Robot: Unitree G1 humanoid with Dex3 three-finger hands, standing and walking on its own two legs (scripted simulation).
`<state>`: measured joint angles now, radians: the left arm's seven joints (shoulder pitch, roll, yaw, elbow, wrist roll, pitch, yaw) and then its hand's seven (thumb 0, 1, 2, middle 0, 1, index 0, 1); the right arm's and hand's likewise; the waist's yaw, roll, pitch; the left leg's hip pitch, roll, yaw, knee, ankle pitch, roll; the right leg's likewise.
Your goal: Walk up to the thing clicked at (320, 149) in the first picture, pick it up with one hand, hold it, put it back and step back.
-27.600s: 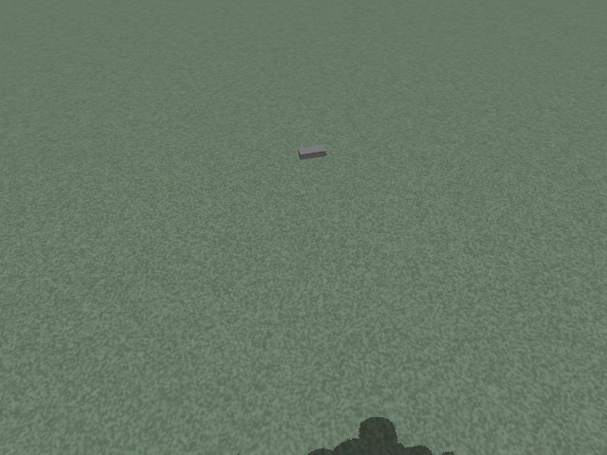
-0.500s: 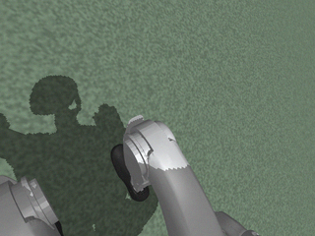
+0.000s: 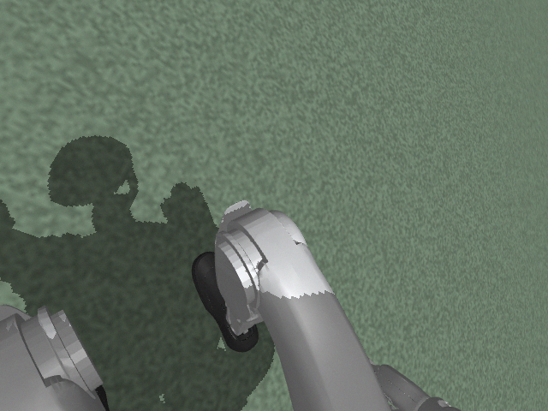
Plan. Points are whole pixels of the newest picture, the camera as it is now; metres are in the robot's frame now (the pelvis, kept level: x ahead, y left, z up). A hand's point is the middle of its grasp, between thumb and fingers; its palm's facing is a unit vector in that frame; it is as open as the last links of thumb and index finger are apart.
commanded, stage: close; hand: left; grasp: from above
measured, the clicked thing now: out of the picture +0.49 +0.32 -0.30
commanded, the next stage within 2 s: settle in 0.16 s
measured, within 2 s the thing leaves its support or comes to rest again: leaves its support in 0.56 s
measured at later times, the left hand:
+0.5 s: hand out of the picture +0.47 +0.32 -0.26, palm faces -0.43 -0.14 -0.89, open 8.3 cm
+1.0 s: hand out of the picture +0.46 +0.34 -0.17, palm faces -0.45 -0.11 -0.89, open 8.2 cm
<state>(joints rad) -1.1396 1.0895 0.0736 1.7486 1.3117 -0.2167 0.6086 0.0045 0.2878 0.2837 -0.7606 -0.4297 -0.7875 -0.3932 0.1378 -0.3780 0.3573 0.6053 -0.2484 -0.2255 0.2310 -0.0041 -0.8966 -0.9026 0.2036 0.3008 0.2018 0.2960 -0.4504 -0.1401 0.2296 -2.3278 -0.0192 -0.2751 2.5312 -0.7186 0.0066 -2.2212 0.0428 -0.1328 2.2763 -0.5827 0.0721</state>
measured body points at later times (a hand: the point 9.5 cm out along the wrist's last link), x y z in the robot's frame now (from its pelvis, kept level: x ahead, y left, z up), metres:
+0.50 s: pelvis +0.00 +0.00 +0.00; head +0.29 +0.13 +0.31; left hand +0.49 +0.32 -0.21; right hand +0.03 -0.25 -0.04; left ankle +0.06 +0.12 -0.28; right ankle +0.14 -0.14 -0.28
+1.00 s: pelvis +0.00 +0.00 +0.01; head +0.25 +0.12 +0.37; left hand +0.48 +0.35 -0.12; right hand +0.09 -0.27 -0.05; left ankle +0.06 +0.12 -0.28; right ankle +0.14 -0.14 -0.28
